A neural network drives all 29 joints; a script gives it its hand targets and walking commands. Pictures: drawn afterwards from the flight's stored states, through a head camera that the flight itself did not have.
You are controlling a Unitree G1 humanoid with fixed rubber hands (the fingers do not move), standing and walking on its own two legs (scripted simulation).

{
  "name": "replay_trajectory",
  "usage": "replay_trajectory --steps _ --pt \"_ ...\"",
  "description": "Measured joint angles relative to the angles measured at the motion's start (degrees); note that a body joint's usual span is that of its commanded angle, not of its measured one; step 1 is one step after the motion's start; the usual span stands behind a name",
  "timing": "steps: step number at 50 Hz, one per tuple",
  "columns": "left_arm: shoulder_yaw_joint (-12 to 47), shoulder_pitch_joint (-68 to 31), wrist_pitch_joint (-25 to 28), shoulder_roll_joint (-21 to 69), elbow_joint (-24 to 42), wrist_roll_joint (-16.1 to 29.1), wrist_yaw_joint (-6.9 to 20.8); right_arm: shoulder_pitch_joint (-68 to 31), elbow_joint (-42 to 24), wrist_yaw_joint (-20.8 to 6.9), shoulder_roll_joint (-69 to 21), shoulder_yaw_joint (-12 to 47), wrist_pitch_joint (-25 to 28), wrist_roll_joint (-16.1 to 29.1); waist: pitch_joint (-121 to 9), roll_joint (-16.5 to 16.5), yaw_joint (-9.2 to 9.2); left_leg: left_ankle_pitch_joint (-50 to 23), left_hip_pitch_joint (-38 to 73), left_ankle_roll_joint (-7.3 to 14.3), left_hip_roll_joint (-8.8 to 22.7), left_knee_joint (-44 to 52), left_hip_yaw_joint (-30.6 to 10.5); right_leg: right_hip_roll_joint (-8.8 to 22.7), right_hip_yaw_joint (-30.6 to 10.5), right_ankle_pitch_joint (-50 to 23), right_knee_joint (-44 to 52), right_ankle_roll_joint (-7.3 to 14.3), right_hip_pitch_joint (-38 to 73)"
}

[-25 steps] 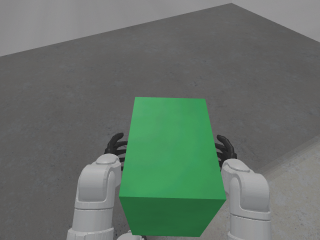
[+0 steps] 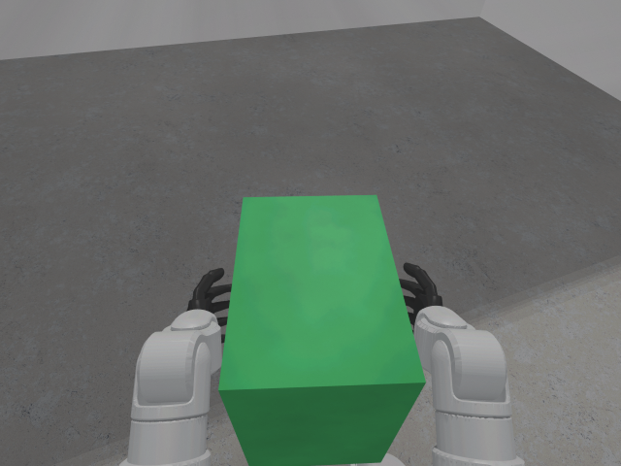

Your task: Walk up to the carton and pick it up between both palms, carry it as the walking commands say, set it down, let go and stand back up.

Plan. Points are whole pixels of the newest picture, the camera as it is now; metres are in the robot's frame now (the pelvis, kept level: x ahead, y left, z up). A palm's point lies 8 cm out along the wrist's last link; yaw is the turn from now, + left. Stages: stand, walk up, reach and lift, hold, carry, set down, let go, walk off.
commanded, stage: carry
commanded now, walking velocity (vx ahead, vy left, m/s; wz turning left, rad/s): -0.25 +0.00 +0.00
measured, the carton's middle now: (313, 332) +0.29 +0.02 +0.00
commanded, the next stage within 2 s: none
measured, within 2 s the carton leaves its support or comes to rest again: neither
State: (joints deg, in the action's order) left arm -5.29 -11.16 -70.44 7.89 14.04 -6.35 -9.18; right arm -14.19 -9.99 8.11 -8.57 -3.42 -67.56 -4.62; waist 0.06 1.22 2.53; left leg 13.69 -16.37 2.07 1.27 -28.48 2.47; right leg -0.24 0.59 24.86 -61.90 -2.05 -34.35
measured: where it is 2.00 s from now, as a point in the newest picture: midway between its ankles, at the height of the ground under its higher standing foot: outside the picture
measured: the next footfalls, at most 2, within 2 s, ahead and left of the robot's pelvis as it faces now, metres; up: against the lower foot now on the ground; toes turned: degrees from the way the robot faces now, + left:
right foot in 0.30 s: -0.16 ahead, -0.15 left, +0.00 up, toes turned -2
left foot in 0.62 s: -0.21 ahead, +0.03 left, +0.00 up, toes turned +21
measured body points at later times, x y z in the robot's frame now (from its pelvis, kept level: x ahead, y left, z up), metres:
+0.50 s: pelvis -0.18 -0.06 +0.00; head -0.17 -0.08 +0.45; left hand +0.09 +0.09 +0.07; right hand +0.11 -0.18 +0.06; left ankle -0.18 +0.05 -0.68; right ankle -0.20 -0.14 -0.74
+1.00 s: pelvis -0.28 -0.18 -0.02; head -0.25 -0.17 +0.43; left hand -0.07 +0.07 +0.05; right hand +0.05 -0.17 +0.05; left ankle -0.25 +0.02 -0.74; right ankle -0.21 -0.30 -0.74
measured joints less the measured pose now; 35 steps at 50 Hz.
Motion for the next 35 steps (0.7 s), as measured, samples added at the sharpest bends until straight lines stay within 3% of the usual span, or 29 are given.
replay_trajectory --steps 3,7,13,15,16,19,21,23,28,31,33,35 --pt "0.1 -0.8 0.2 0.2 1.6 0.8 -0.9 -0.7 -1.9 -0.4 -0.2 -0.8 0.2 -0.2 0.4 0.0 0.86 -2.9 -2.3 0.0 0.6 1.0 -0.1 0.2 0.6 0.8 -2.1 -1.2 2.6" --pt "0.3 -2.5 0.6 0.5 2.8 0.7 -1.1 -1.3 -4.3 -0.9 -0.3 -1.5 0.4 -0.6 -0.7 -0.9 -0.04 -6.7 -6.3 -0.2 1.5 2.1 -0.8 0.0 1.2 3.1 6.1 -1.3 8.7" --pt "0.5 -4.2 0.7 0.9 0.7 0.4 -0.7 -0.8 -5.3 -1.1 -0.2 -2.3 -0.2 -1.4 -2.9 -3.5 -2.50 -13.4 -11.2 -2.1 2.8 5.4 -2.9 -1.9 2.2 3.6 25.6 1.2 19.6" --pt "0.8 -4.4 0.9 1.0 -0.3 0.2 -0.5 -0.6 -5.4 -1.2 -0.1 -2.6 -0.6 -1.6 -3.0 -4.0 -3.04 -15.8 -12.2 -3.5 2.4 6.9 -3.5 -1.9 4.1 -0.2 37.0 2.8 25.0" --pt "1.2 -4.4 1.4 1.0 -1.1 0.2 -0.4 -0.6 -5.2 -1.2 -0.1 -3.1 -0.6 -1.6 -2.3 -5.3 -3.32 -14.1 -13.1 -4.4 2.8 5.5 -4.2 -2.5 5.0 -5.5 39.6 3.4 25.6" --pt "3.2 -2.4 0.9 0.6 -2.9 -0.3 -0.2 2.3 -4.4 -1.1 0.5 -2.9 -1.1 -0.9 -2.4 -4.4 -4.46 5.4 -18.2 -5.6 1.5 -14.2 -1.0 -0.6 6.5 -7.9 36.9 4.5 23.7" --pt "3.4 -1.2 0.0 0.3 -2.5 -0.4 -0.1 2.9 -4.0 -0.4 0.6 -2.2 -1.8 0.0 -2.4 -3.3 -5.18 8.2 -19.7 -5.2 0.7 -26.0 0.5 0.9 7.1 -7.6 36.1 4.6 23.0" --pt "2.9 -1.0 -0.3 0.3 -1.2 -0.3 0.0 2.5 -4.5 0.4 0.6 -1.8 -2.0 0.8 -2.0 -2.8 -5.83 8.9 -18.4 -5.0 0.8 -29.7 1.9 1.8 8.1 -7.6 34.9 4.7 22.0" --pt "1.4 -2.9 0.8 0.7 1.0 -0.4 0.4 0.4 -6.2 1.2 0.2 -2.1 -0.9 1.5 -1.9 -1.9 -5.77 11.8 -10.7 -3.6 0.4 -22.1 3.9 3.5 12.3 -6.6 29.8 5.8 17.5" --pt "0.7 -3.5 1.3 0.8 1.1 -0.8 0.5 -1.1 -5.3 1.1 -0.2 -2.6 -0.2 1.3 -3.1 -1.6 -4.90 5.1 -3.7 -1.3 0.6 -7.7 4.4 4.0 15.2 -5.1 25.1 6.0 13.6" --pt "-0.5 -3.5 2.0 0.7 0.2 -0.8 0.6 -1.6 -3.0 0.9 -0.4 -1.9 1.1 0.8 -2.8 0.9 -3.97 4.2 -4.8 0.1 -0.8 -6.7 4.1 5.2 13.4 -2.2 20.0 3.9 10.3" --pt "-1.0 -2.3 1.9 0.5 -0.4 -0.5 0.6 -1.6 -0.8 0.6 -0.4 -1.1 1.2 0.3 -1.8 0.8 -2.99 3.1 -6.0 -0.1 -0.5 -7.0 2.7 3.8 9.0 2.7 11.4 1.2 6.3"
